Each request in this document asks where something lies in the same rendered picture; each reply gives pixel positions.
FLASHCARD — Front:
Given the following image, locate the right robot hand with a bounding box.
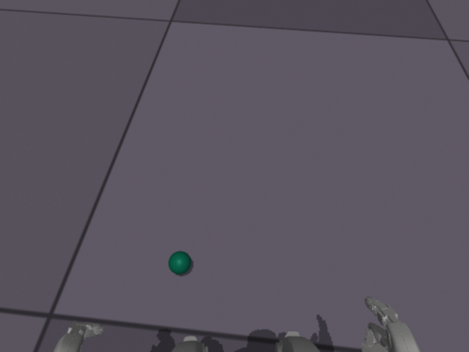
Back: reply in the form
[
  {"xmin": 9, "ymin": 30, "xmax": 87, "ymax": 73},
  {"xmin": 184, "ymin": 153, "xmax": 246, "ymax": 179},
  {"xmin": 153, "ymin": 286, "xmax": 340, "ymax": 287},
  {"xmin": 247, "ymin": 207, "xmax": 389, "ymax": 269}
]
[{"xmin": 361, "ymin": 296, "xmax": 421, "ymax": 352}]

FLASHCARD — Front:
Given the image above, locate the ball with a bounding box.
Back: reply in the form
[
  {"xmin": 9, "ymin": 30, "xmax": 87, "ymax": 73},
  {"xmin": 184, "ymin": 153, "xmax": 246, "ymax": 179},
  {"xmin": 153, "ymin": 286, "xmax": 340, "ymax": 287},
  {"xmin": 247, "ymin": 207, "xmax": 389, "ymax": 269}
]
[{"xmin": 169, "ymin": 252, "xmax": 191, "ymax": 274}]

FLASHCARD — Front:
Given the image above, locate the left robot hand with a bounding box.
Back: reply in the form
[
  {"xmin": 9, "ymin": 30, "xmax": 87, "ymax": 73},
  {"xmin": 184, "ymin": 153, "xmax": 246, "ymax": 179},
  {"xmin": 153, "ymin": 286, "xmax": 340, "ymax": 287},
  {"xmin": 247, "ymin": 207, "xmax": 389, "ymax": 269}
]
[{"xmin": 53, "ymin": 321, "xmax": 103, "ymax": 352}]

